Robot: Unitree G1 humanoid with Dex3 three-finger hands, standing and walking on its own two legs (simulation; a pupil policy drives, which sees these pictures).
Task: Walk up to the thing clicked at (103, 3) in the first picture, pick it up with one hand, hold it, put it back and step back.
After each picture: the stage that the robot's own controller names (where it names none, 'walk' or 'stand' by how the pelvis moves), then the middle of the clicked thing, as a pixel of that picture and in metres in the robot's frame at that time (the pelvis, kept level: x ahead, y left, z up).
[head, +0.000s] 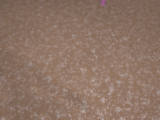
stand; out of the picture +2.37 -0.34 -0.65
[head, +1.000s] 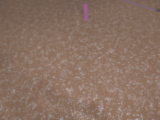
walk; (85, 11) +2.25 +0.10 -0.63
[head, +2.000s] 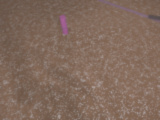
walk; (64, 25) +1.62 +0.33 -0.65
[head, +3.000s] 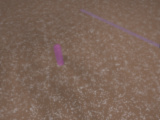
walk; (58, 55) +1.11 +0.31 -0.65
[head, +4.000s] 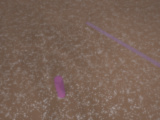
walk; (60, 87) +0.70 +0.23 -0.64
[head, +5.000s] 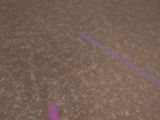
stand; (53, 114) +0.47 +0.17 -0.64
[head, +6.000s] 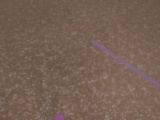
stand; out of the picture +0.43 +0.18 -0.65
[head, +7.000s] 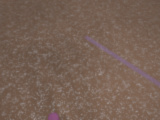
stand; out of the picture +0.41 +0.21 -0.65
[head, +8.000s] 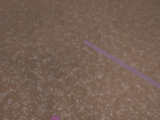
stand; out of the picture +0.42 +0.21 -0.66
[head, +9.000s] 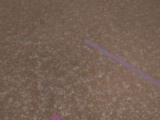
stand; out of the picture +0.42 +0.21 -0.66
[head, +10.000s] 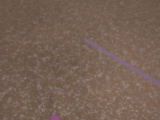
stand; out of the picture +0.41 +0.21 -0.66
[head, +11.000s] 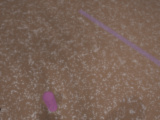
go down; (50, 102) +0.44 +0.20 -0.60
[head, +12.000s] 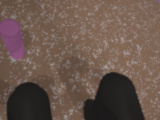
go down; (14, 42) +0.51 +0.22 -0.24
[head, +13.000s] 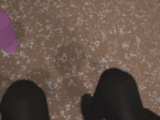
close in; (5, 35) +0.51 +0.22 -0.23
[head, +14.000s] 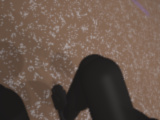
close; out of the picture +0.50 +0.27 -0.17
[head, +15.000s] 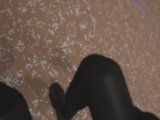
lift; out of the picture +0.47 +0.26 -0.17
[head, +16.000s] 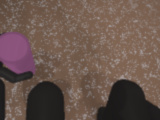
lift; (20, 61) +0.37 +0.22 -0.03
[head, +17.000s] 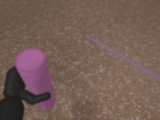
hold; (39, 84) +0.31 +0.15 +0.09
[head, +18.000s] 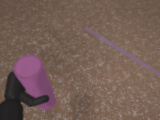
hold; (39, 87) +0.31 +0.16 +0.04
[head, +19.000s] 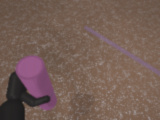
hold; (40, 87) +0.31 +0.15 +0.04
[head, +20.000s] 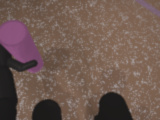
crouch; (26, 52) +0.43 +0.17 -0.03
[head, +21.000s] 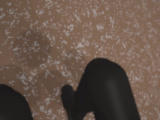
lower; out of the picture +0.47 +0.24 -0.15
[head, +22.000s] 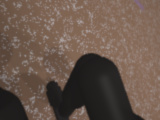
lower; out of the picture +0.47 +0.26 -0.18
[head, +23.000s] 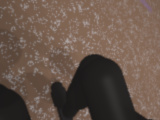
lower; out of the picture +0.47 +0.26 -0.17
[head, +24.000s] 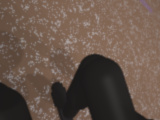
lower; out of the picture +0.46 +0.26 -0.17
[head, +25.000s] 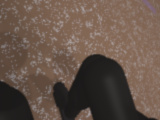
loosen; out of the picture +0.45 +0.25 -0.17
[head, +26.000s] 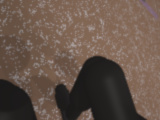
withdraw; out of the picture +0.46 +0.23 -0.18
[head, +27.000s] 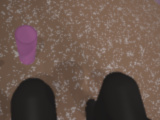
stand; (26, 48) +0.47 +0.19 -0.22
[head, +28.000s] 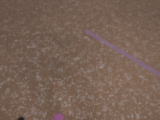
stand; out of the picture +0.39 +0.15 -0.58
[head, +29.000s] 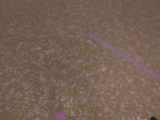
stand; out of the picture +0.41 +0.15 -0.60
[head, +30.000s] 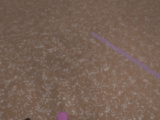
stand; out of the picture +0.41 +0.15 -0.60
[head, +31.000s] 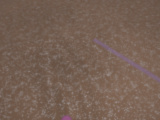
walk; out of the picture +0.42 +0.15 -0.65
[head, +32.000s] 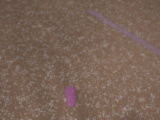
walk; (70, 96) +0.50 +0.10 -0.63
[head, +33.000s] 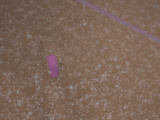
walk; (53, 66) +0.73 +0.23 -0.63
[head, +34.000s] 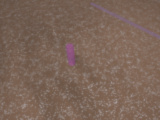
stand; (70, 55) +1.02 +0.18 -0.63
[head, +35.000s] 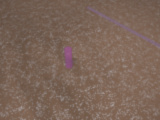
stand; (68, 58) +1.02 +0.16 -0.65
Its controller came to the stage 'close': yes
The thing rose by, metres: 0.68
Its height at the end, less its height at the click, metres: +0.00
